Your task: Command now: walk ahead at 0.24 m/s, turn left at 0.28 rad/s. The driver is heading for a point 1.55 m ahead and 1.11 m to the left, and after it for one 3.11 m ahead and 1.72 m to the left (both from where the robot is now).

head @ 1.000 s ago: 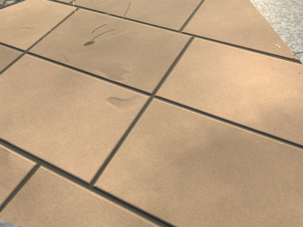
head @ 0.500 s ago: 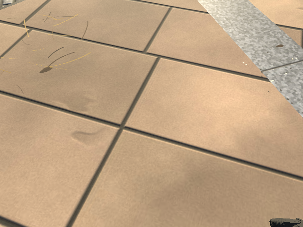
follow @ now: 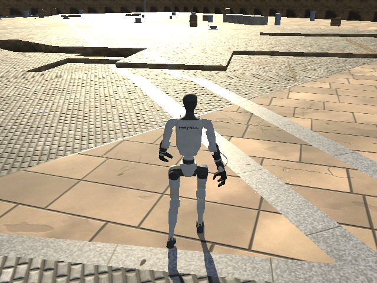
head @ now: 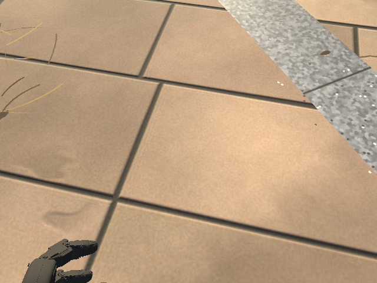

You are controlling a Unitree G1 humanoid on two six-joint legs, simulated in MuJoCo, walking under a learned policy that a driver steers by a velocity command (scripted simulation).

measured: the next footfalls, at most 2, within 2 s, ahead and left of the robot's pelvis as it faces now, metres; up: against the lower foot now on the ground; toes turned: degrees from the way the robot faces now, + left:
left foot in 0.40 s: +0.13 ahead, +0.15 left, +0.00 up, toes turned +17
right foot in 0.86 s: +0.21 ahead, -0.07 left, +0.00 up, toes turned +34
